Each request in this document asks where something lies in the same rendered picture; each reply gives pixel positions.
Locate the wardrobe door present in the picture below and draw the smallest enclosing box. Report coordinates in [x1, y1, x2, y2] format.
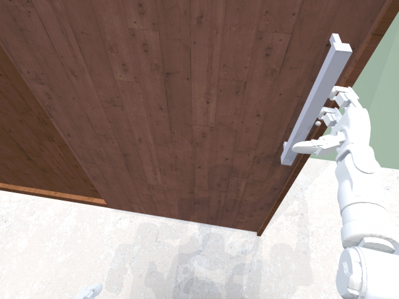
[0, 0, 390, 232]
[0, 45, 103, 199]

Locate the robot right forearm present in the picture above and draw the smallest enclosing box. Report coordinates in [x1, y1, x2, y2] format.
[335, 143, 399, 255]

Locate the right robot hand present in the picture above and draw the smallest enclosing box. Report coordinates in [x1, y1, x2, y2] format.
[292, 86, 370, 157]

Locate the right robot upper arm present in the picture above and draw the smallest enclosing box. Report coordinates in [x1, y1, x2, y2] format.
[335, 246, 399, 299]

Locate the left robot hand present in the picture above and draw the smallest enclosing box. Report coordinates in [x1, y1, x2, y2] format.
[76, 283, 103, 299]

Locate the handle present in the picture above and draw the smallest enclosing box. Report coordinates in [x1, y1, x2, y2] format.
[281, 34, 352, 166]

